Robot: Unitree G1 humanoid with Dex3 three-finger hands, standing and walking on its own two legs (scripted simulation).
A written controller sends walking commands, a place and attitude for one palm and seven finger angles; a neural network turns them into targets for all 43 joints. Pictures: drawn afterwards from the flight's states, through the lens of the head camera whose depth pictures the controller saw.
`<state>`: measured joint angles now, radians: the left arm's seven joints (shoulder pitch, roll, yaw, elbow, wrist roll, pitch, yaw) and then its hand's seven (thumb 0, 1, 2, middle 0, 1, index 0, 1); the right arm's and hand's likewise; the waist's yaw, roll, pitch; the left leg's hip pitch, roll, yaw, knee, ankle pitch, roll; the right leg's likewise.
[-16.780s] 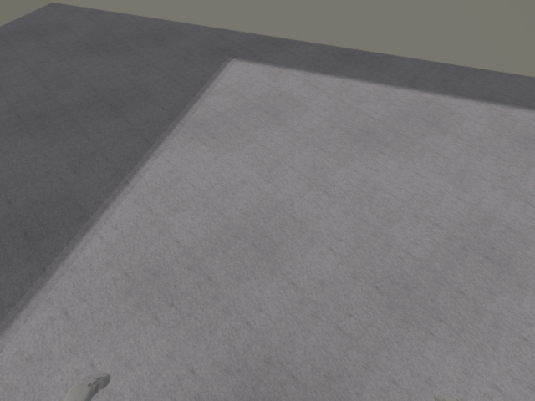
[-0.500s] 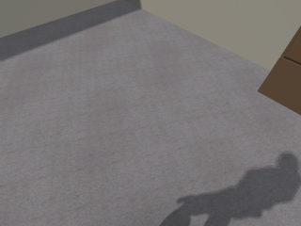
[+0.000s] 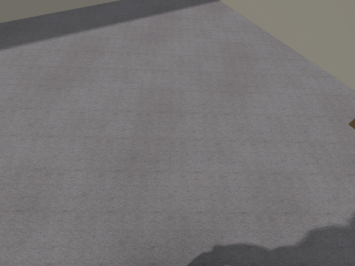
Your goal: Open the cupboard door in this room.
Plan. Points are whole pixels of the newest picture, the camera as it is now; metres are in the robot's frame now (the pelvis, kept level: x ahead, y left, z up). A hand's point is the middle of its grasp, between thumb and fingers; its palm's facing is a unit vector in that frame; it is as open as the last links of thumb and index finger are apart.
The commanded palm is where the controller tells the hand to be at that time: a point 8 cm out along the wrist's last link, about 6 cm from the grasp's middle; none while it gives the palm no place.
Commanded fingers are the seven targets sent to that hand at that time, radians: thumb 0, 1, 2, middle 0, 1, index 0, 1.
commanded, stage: turn or walk to find it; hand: left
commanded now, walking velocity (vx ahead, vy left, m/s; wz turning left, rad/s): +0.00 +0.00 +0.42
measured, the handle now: out of the picture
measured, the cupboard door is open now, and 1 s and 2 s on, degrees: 0 0 0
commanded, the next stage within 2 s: none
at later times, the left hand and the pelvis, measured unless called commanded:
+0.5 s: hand out of the picture +0.05 +0.18 -0.13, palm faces +0.16 -0.94 -0.30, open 7.4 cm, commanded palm none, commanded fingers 0.00 0.90 0.90 -0.20 -0.30 -0.20 -0.30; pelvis -0.02 -0.04 +0.01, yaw +10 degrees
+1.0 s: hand out of the picture -0.14 +0.14 -0.16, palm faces +0.44 -0.86 -0.26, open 7.4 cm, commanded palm none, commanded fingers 0.00 0.90 0.90 -0.20 -0.30 -0.20 -0.30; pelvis -0.07 -0.04 +0.01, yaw +24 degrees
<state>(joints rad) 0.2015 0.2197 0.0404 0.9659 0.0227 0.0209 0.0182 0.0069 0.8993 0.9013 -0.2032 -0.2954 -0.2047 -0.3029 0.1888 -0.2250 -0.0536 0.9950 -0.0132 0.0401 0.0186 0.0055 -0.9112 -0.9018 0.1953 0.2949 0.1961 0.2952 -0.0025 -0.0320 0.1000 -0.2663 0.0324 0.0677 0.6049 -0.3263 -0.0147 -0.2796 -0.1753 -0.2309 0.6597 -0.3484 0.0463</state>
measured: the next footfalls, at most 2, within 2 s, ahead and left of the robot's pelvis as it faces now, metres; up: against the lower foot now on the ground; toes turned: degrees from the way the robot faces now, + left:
right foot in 0.44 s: +0.04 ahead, -0.12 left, +0.00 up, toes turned +4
left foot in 1.04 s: -0.10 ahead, +0.08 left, +0.00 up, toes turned +30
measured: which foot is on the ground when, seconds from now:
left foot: down 0.00-0.46, up 0.48-1.00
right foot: down 0.00-0.00, up 0.02-0.42, down 0.44-1.00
